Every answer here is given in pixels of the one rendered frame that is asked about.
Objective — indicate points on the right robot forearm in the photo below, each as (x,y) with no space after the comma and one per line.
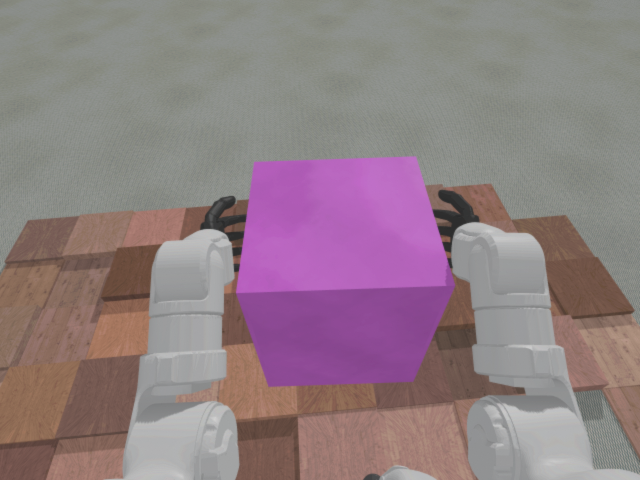
(514,329)

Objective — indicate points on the left robot upper arm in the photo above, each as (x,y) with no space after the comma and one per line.
(183,441)

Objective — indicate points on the right robot upper arm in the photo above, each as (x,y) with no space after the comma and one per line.
(530,437)

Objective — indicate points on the robot right shin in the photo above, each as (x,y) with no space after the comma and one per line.
(393,468)

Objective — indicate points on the carton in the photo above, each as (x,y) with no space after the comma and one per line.
(343,276)

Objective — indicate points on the left robot forearm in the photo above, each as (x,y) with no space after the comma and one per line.
(185,329)

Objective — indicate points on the robot left hand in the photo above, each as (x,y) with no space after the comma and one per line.
(212,221)

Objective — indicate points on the robot right hand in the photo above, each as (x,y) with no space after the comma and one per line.
(466,216)

